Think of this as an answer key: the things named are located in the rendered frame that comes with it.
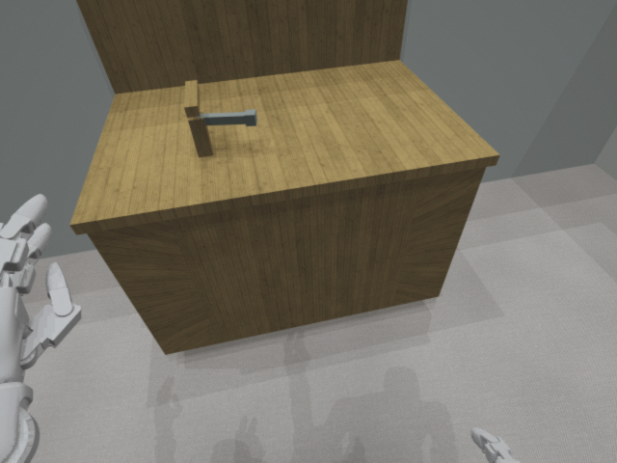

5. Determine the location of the tap lever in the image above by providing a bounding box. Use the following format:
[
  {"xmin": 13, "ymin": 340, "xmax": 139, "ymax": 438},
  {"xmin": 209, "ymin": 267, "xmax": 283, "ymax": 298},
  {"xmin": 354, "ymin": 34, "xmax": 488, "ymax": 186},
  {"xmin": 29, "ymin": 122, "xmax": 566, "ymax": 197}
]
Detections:
[{"xmin": 196, "ymin": 109, "xmax": 257, "ymax": 126}]

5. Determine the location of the robot right hand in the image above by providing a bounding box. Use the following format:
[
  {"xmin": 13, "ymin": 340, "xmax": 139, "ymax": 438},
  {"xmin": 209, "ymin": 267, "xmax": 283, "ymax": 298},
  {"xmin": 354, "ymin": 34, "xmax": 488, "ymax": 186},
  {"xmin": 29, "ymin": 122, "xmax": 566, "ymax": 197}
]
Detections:
[{"xmin": 470, "ymin": 427, "xmax": 521, "ymax": 463}]

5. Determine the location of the robot left forearm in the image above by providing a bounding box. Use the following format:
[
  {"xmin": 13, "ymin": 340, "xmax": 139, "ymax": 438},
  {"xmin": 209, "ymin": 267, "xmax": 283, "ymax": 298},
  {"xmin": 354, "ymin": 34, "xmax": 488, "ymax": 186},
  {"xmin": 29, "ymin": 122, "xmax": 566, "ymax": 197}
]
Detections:
[{"xmin": 0, "ymin": 382, "xmax": 40, "ymax": 463}]

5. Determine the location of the counter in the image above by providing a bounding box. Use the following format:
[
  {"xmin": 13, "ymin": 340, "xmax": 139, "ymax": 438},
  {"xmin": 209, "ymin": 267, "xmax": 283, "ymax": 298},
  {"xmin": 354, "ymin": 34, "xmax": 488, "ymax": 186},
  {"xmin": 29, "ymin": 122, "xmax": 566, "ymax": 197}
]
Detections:
[{"xmin": 69, "ymin": 0, "xmax": 500, "ymax": 355}]

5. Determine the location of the robot left hand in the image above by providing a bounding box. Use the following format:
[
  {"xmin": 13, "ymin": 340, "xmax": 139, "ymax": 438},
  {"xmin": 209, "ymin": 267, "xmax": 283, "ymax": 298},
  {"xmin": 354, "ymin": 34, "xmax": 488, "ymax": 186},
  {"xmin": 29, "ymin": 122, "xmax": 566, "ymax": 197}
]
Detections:
[{"xmin": 0, "ymin": 194, "xmax": 82, "ymax": 384}]

